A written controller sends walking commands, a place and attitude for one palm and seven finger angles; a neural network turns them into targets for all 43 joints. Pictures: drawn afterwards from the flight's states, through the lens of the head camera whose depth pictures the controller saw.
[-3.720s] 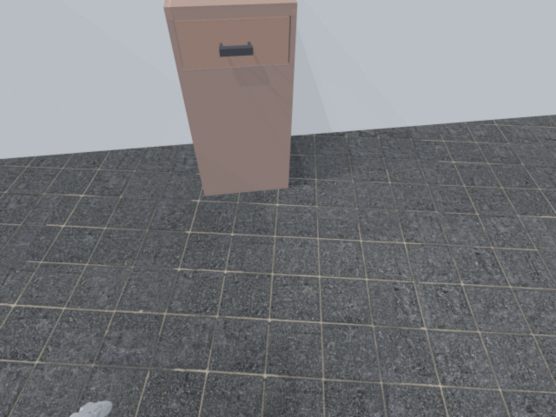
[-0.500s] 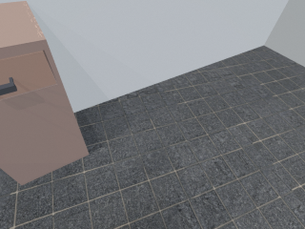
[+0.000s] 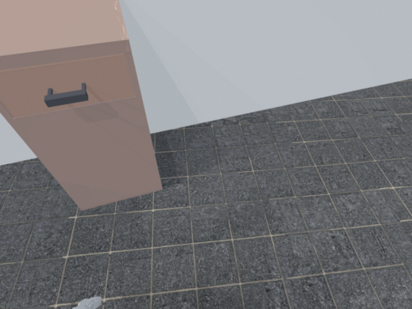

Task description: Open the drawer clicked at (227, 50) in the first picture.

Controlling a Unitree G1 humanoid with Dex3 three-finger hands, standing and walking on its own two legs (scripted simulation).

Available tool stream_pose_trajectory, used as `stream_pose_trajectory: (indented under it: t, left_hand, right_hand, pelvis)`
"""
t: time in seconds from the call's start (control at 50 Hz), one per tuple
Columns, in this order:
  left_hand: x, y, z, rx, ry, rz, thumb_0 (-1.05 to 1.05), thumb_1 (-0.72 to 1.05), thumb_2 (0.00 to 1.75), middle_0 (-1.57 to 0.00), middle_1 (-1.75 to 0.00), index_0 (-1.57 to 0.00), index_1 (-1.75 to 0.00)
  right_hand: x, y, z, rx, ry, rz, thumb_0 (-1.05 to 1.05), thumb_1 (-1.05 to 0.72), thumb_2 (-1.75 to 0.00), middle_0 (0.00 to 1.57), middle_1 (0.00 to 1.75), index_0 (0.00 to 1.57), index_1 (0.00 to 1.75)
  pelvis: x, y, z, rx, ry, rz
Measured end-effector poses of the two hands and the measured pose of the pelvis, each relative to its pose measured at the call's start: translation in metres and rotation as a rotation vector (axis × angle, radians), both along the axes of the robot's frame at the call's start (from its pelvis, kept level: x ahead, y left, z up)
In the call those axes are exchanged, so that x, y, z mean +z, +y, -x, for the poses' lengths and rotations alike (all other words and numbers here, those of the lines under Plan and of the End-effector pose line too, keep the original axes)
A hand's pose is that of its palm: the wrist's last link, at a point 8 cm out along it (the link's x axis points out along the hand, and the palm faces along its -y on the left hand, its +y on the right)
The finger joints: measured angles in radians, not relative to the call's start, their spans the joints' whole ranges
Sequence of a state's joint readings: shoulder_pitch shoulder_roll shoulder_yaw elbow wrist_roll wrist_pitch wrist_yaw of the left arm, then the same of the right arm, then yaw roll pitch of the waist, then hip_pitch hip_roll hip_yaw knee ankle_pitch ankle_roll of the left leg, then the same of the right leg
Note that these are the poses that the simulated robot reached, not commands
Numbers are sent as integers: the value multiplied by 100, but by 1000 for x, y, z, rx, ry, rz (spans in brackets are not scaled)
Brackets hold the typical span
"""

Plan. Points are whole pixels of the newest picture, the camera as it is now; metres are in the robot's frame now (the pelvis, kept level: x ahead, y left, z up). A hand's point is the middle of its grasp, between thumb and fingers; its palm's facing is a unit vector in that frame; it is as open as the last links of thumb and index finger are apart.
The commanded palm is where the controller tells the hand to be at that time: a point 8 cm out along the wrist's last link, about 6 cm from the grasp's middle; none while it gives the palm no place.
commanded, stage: turn to face it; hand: left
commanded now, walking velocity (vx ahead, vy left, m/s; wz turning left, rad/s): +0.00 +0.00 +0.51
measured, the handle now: (67, 93) +0.70 +0.45 -0.02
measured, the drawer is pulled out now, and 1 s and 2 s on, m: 0.00 0.00 0.00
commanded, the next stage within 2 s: take the last steps up to it in 0.34 s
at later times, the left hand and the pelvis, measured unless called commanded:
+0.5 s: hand out of the picture -0.07 +0.20 -0.19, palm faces +0.31 -0.92 -0.23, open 7.4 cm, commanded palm none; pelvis -0.02 +0.00 -0.01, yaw +15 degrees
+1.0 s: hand out of the picture +0.07 +0.21 -0.16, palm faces +0.31 -0.93 -0.20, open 7.3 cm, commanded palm none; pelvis +0.05 +0.02 -0.01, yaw +18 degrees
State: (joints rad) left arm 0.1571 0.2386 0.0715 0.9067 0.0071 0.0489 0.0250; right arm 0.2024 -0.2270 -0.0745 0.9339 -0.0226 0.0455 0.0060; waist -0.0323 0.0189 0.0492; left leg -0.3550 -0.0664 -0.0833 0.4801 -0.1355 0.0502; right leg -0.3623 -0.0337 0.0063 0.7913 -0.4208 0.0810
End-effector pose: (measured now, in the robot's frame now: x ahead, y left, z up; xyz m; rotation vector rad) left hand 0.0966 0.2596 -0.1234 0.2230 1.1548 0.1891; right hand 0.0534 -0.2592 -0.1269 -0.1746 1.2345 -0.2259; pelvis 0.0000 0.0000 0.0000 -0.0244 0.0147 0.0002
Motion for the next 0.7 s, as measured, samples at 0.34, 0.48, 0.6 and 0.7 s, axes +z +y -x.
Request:
stream_pose_trajectory:
  t: [0.34, 0.48, 0.6, 0.7]
  left_hand:
    - [5, -44, 104, 201, 43, 20, 0, 90, 90, -21, -30, -21, -30]
    - [-26, -20, 177, 326, 168, 73, 0, 90, 90, -21, -30, -21, -30]
    - [-29, 2, 205, 361, 250, 95, 0, 91, 90, -20, -30, -20, -30]
    - [-17, 11, 187, 347, 196, 100, 1, 91, 90, -20, -30, -20, -30]
  right_hand:
    - [-7, -18, -47, 224, 37, -25, 1, -91, -90, 20, 30, 19, 30]
    - [-2, 35, -86, 356, -39, 9, 1, -91, -90, 20, 30, 19, 30]
    - [13, 74, -86, 394, -99, 4, 1, -90, -90, 20, 30, 20, 30]
    - [12, 83, -62, 362, -58, -18, 1, -91, -90, 20, 30, 20, 30]
  pelvis:
    - [3, -28, 13, 209, -26, -62]
    - [-10, 0, 23, 262, -17, -27]
    - [-2, 17, 25, 259, -36, -20]
    - [7, 28, 17, 277, -36, -16]
